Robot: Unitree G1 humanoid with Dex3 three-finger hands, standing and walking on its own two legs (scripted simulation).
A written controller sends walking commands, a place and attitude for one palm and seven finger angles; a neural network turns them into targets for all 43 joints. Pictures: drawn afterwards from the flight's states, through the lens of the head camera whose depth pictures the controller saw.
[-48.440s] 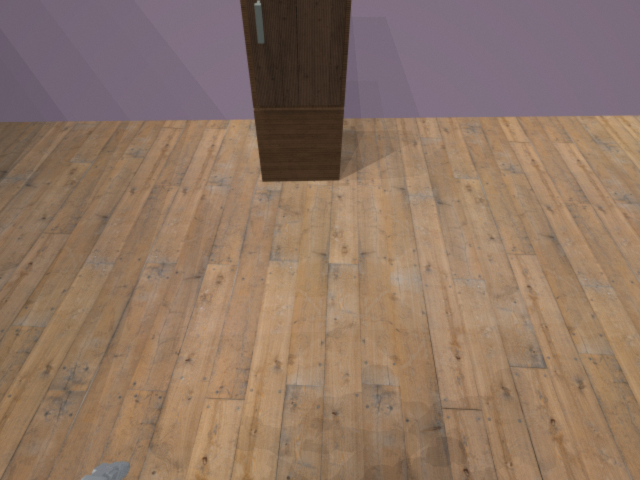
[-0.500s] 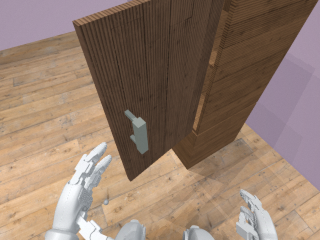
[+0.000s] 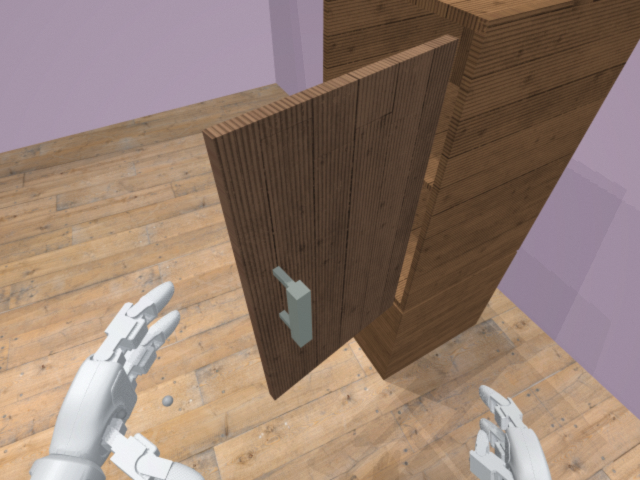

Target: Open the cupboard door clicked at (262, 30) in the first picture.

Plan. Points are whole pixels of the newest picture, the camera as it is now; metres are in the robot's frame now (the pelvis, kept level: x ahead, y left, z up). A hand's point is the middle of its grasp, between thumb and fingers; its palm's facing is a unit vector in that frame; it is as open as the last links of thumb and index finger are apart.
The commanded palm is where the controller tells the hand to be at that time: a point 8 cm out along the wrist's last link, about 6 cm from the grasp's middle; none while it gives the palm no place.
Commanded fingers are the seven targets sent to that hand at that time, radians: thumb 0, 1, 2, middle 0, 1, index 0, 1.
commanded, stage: draw the hand back to the body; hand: left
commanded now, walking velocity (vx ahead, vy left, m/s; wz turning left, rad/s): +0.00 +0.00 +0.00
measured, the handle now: (291, 306) +0.34 +0.07 +0.03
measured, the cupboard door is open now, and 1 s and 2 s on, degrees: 100 100 100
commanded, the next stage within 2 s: step back with the hand held close in 1.02 s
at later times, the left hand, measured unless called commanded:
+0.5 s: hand (62, 332) +0.20 +0.24 +0.19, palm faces +0.37 -0.84 -0.40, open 10.8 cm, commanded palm +0.16 +0.29 +0.20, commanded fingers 0.00 0.69 0.81 -0.19 -0.30 -0.19 -0.30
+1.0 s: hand (41, 321) +0.20 +0.24 +0.21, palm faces +0.43 -0.81 -0.39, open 7.5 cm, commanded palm +0.15 +0.28 +0.22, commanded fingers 0.00 0.90 0.90 -0.20 -0.30 -0.20 -0.30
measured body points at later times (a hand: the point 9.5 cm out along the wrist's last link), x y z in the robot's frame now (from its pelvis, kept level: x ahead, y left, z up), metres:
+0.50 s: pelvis +0.02 +0.00 +0.05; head +0.00 -0.02 +0.50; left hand +0.18 +0.28 +0.21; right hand +0.21 -0.21 -0.03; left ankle +0.00 +0.10 -0.69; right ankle -0.01 -0.10 -0.69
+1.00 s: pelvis +0.01 -0.01 +0.06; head -0.01 -0.03 +0.50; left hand +0.17 +0.29 +0.23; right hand +0.19 -0.24 -0.03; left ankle +0.00 +0.10 -0.69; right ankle -0.01 -0.10 -0.69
